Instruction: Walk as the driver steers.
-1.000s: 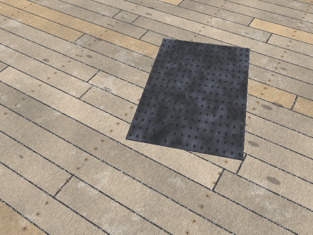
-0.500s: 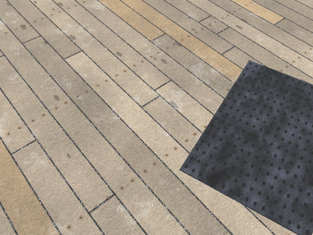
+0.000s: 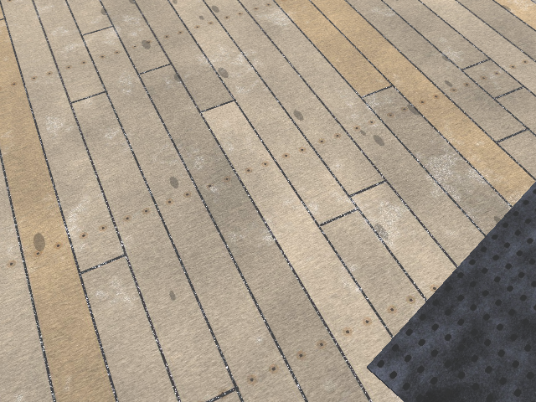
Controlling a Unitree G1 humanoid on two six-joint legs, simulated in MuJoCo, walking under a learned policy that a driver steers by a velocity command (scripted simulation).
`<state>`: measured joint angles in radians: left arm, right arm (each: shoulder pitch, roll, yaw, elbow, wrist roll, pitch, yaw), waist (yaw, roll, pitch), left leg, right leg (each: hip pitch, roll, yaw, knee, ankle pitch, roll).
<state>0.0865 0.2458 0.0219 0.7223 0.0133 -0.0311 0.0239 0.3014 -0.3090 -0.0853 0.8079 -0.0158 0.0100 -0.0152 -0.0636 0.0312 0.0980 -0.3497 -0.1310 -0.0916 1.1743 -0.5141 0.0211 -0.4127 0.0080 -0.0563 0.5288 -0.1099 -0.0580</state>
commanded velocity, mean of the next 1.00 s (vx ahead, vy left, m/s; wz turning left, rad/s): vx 0.21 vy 0.00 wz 0.17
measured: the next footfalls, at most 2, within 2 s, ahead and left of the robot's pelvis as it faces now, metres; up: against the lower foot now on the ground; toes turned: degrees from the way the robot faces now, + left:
left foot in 0.36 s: +0.02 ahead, +0.11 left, +0.00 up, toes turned +13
right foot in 0.82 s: +0.33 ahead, -0.03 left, +0.00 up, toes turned +8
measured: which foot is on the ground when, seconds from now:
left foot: up 0.00-0.34, down 0.36-0.84, up 0.86-1.00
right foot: down 0.00-0.36, up 0.38-0.80, down 0.82-1.00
